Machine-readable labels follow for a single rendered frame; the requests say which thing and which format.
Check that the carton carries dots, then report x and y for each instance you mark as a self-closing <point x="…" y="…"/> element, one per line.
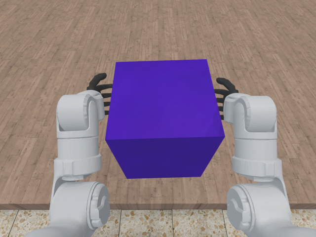
<point x="163" y="120"/>

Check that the robot right upper arm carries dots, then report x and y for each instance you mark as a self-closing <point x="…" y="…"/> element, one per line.
<point x="261" y="210"/>

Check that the right robot forearm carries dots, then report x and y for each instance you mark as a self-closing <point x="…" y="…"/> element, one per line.
<point x="254" y="119"/>

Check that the left robot hand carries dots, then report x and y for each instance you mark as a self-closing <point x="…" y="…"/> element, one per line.
<point x="93" y="86"/>

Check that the left robot forearm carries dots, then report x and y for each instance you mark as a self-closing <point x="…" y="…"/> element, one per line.
<point x="77" y="123"/>

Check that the robot left upper arm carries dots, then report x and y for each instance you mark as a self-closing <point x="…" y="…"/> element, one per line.
<point x="77" y="210"/>

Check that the right robot hand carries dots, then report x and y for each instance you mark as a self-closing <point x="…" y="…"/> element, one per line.
<point x="227" y="84"/>

